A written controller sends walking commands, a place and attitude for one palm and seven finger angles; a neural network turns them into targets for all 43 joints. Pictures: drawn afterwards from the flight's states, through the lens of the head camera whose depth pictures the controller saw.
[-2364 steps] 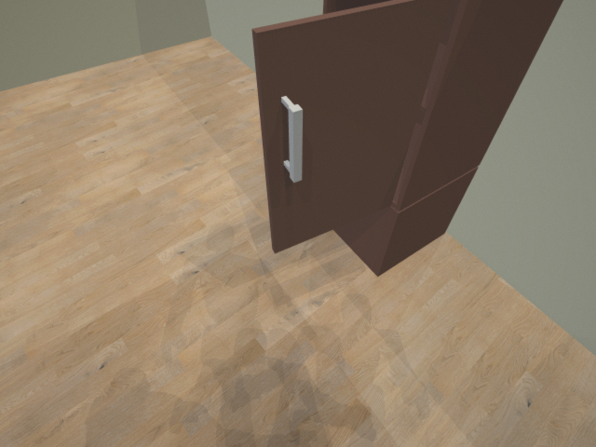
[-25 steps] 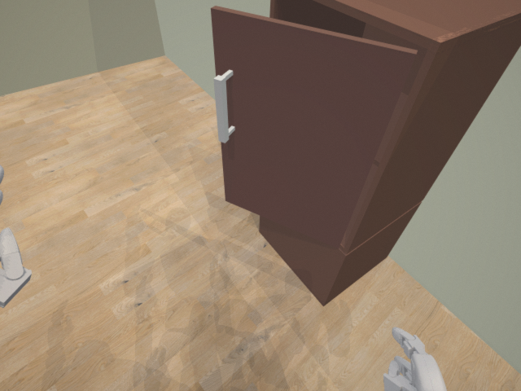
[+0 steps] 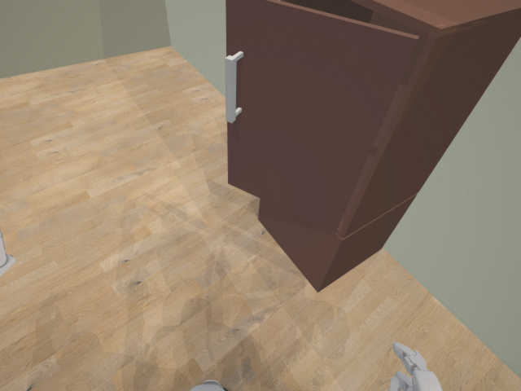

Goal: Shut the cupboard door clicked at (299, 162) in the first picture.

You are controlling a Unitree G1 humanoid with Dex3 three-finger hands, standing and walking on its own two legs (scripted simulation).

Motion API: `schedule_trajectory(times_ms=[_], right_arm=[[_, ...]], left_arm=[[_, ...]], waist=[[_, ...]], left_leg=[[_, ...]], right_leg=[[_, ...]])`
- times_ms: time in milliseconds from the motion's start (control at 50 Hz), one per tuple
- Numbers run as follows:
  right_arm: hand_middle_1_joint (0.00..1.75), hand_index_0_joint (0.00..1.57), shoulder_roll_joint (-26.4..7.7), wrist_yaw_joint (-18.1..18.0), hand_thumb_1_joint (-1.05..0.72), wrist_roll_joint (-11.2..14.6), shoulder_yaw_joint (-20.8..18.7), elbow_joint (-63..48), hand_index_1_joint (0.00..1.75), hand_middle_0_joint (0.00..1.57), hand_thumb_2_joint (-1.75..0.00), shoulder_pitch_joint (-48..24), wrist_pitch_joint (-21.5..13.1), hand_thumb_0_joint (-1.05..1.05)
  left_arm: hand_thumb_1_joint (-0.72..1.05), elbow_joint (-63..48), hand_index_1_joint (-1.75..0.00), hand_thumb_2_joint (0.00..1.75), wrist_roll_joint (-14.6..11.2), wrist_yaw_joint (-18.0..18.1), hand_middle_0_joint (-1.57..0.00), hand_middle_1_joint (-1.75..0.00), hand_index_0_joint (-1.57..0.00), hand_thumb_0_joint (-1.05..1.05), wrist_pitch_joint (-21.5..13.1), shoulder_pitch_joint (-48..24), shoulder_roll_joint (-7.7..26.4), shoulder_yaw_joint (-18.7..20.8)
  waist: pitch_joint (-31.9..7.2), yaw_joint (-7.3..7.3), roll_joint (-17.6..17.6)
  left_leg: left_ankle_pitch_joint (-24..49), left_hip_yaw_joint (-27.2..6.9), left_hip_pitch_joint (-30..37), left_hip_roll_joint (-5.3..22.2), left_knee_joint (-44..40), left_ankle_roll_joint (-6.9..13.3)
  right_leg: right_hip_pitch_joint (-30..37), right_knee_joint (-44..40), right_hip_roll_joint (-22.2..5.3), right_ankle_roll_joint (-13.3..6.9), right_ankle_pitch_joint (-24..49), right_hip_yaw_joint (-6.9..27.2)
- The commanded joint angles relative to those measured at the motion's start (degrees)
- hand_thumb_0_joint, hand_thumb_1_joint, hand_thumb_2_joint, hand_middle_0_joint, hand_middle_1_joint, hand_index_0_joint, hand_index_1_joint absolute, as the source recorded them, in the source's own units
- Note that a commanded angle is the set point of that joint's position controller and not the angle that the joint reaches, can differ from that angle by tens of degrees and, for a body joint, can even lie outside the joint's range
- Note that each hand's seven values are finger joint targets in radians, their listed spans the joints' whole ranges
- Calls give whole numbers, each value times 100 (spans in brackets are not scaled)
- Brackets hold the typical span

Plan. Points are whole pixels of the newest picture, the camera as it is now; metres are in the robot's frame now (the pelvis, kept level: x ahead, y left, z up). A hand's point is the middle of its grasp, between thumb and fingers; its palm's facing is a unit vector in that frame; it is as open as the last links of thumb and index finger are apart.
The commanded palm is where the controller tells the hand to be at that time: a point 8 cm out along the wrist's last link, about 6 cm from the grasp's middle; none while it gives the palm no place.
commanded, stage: step back with the hand held close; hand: left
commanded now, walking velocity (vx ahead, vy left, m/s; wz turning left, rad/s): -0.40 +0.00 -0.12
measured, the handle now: (234, 88) +0.78 +0.09 +0.06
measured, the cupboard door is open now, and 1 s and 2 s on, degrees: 27 27 27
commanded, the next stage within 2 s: stop stepping back and stand still in 0.24 s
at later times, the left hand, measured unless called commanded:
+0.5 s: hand out of the picture +0.13 +0.29 +0.18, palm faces +0.36 -0.82 -0.43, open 7.4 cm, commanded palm +0.08 +0.32 +0.20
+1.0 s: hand out of the picture +0.09 +0.38 +0.18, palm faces +0.49 -0.81 -0.32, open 7.4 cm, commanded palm +0.03 +0.40 +0.20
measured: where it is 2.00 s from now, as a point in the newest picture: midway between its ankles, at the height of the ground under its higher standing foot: outside the picture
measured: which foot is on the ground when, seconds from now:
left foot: down 0.00-0.78, up 0.80-0.92, down 0.94-1.00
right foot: down 0.00-0.26, up 0.28-0.46, down 0.48-0.98, up 1.00-1.00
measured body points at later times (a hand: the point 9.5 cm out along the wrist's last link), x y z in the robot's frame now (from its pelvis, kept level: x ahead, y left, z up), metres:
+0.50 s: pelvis -0.09 +0.03 +0.01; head -0.06 +0.06 +0.46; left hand +0.10 +0.33 +0.21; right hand +0.09 -0.20 -0.05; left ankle +0.07 +0.09 -0.71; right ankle -0.18 -0.09 -0.72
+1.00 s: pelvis -0.13 +0.11 +0.00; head -0.15 +0.13 +0.45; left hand +0.05 +0.42 +0.19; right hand -0.01 -0.16 -0.08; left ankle -0.07 +0.18 -0.72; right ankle -0.17 -0.06 -0.71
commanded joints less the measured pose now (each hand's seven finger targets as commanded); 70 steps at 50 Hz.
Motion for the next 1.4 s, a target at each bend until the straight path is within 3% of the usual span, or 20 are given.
schedule_trajectory(times_ms=[0, 120, 200, 260, 400, 480, 520, 600, 640, 680, 720, 740, 780, 820, 880, 960, 1000, 1080, 1180, 1380], right_arm=[[30, 20, -702, -23, -90, -37, -325, -674, 30, 20, -90, -680, -443, 0], [30, 20, -503, -111, -90, -46, -279, -577, 30, 20, -90, -744, -191, 0], [30, 20, -735, -215, -90, 45, -323, -716, 30, 20, -90, -935, -160, 0], [30, 20, -873, -173, -90, -84, -386, -809, 30, 20, -90, -913, -266, 0], [30, 20, -720, 56, -90, -41, -299, -791, 30, 20, -90, -610, -385, 0], [30, 20, -663, -18, -90, -142, -228, -611, 30, 20, -90, -452, -333, 0], [30, 20, -665, -112, -90, -18, -292, -608, 30, 20, -90, -515, -301, 0], [30, 20, -699, -205, -90, 9, -200, -639, 30, 20, -90, -703, -250, 0], [30, 20, -713, -211, -90, -27, -134, -720, 30, 20, -90, -742, -307, 0], [30, 20, -695, -154, -90, -54, -198, -742, 30, 20, -90, -668, -351, 0], [30, 20, -638, -51, -90, -56, -237, -772, 30, 20, -90, -574, -362, 0], [30, 20, -615, -8, -90, 14, -264, -774, 30, 20, -90, -482, -301, 0], [30, 20, -656, 24, -90, 5, -373, -559, 30, 20, -90, -458, -137, 0], [30, 20, -591, 55, -90, -37, -178, -535, 30, 20, -90, -455, -131, 0], [30, 20, -707, -103, -90, -4, -225, -300, 30, 20, -90, -424, -331, 0], [30, 20, -720, -176, -90, 26, -180, -448, 30, 20, -90, -502, -549, 0], [30, 20, -655, -70, -90, -53, -182, -461, 30, 20, -90, -602, -639, 0], [30, 20, -528, 94, -90, -77, -117, -618, 30, 20, -90, -717, -517, 0], [30, 20, -564, 0, -90, -53, -101, -852, 30, 20, -90, -582, -96, 0], [30, 20, -589, -27, -90, 47, -117, -798, 30, 20, -90, -640, 18, 0]], left_arm=[[90, -1356, -30, 90, -145, 81, -20, -30, -20, 0, -434, -219, 831, 531], [90, -1203, -30, 90, -33, 251, -20, -30, -20, 0, -166, -596, 973, 266], [90, -1096, -30, 90, -10, 162, -20, -30, -20, 0, -252, -913, 960, 276], [90, -936, -30, 90, -52, 16, -20, -30, -20, 0, -283, -507, 759, 544], [90, -1582, -30, 90, -251, -15, -20, -30, -20, 0, -54, 6, 671, 228], [90, -1486, -30, 90, -233, 180, -20, -30, -20, 0, 69, -759, 1007, 376], [90, -1209, -30, 90, -218, 189, -20, -30, -20, 0, 358, -592, 796, 220], [90, -1460, -30, 90, -221, 166, -20, -30, -20, 0, 457, -827, 974, 374], [90, -1394, -30, 90, -234, 168, -20, -30, -20, 0, 444, -664, 882, 415], [90, -1482, -30, 90, -263, 140, -20, -30, -20, 0, 410, -501, 957, 500], [90, -1452, -30, 90, -267, 78, -20, -30, -20, 0, 358, -37, 943, 534], [90, -1445, -30, 90, -235, 57, -20, -30, -20, 0, 338, 198, 901, 499], [90, -1426, -30, 90, -268, 85, -20, -30, -20, 0, 383, 380, 947, 551], [90, -1175, -30, 90, -167, 214, -20, -30, -20, 0, 311, -223, 683, 336], [90, -439, -30, 90, 76, 342, -20, -30, -20, 0, 248, -1276, 501, -73], [90, -1260, -30, 90, 19, 272, -20, -30, -20, 0, 165, -1486, 726, 6], [90, -1742, -30, 90, 23, 221, -20, -30, -20, 0, 73, -1406, 844, 165], [90, -1668, -30, 90, -1, 180, -20, -30, -20, 0, 223, -246, 526, 65], [90, -998, -30, 90, -116, 146, -20, -30, -20, 0, 538, 86, 550, 106], [90, -1136, -30, 90, -168, 196, -20, -30, -20, 0, 595, -207, 618, 107]], waist=[[-646, 152, 334], [-559, 32, -679], [-169, 93, 508], [-554, 239, 1609], [-987, 221, 1124], [-940, 87, -213], [-609, 55, -655], [48, -14, 526], [171, 134, 1543], [-187, 288, 1760], [-472, 309, 1040], [-535, 272, 220], [38, 222, -1716], [420, 63, -792], [307, 48, -157], [-110, 27, 1534], [-48, 84, 1219], [-236, 231, 1131], [-127, 131, 1036], [-430, 86, -147]], left_leg=[[-1591, -615, 625, 588, -1162, -115], [-732, 80, 1936, -66, 597, -471], [-413, -594, 1268, 569, -1315, -216], [-3536, -2024, -769, 1870, -3268, 349], [-2259, -421, 1391, 765, -2247, -490], [-748, 117, 2869, 205, 69, -592], [-953, -2, 2907, 71, 402, -512], [-1995, -454, 2334, 300, -889, -573], [-3683, -1323, 1262, 711, -2972, -945], [-3858, -1175, 632, 845, -3544, -1234], [-2902, -242, 661, 375, -2651, -1231], [-2206, 474, 1162, -69, -1032, -959], [-1242, -144, 1351, -234, 2571, -617], [-1493, -429, 245, 237, 1955, -445], [-1054, 265, 1631, -2, -288, -257], [-1910, -2229, 2054, 1304, -2331, -34], [-3138, -2708, 1683, 1572, -3008, -189], [-2841, -1191, 1506, 1337, -3081, -299], [-2770, -548, 1234, 1087, -2817, -361], [-358, -252, 1831, 548, -949, -269]], right_leg=[[176, -1000, -630, -279, 843, 853], [-1408, -1835, -1682, -564, 1521, 1391], [-594, -1127, -395, -32, 795, 370], [1415, 1268, 266, 74, -158, 46], [692, -1483, 27, -203, -666, -328], [-1130, -2325, -1439, -815, -443, 717], [-1511, -2085, -1241, -823, -1303, 493], [-1390, -1398, -633, -495, -1689, -184], [-232, -388, 251, -228, -1731, -656], [963, 96, 583, -247, -1514, -845], [1398, -926, 334, -372, -1267, -722], [662, -1727, -319, -543, -1361, -88], [-1823, -2916, -2262, -1510, -2653, 2297], [-751, -2386, -2164, -1326, -1236, 1754], [-531, -1507, -1339, -564, -637, 523], [-669, 605, -231, 32, -580, -277], [-714, 1431, -252, -24, -739, 108], [-60, 865, -190, -56, -296, -337], [897, -890, 56, -129, -223, -841], [451, -1733, -1107, -406, 866, 560]])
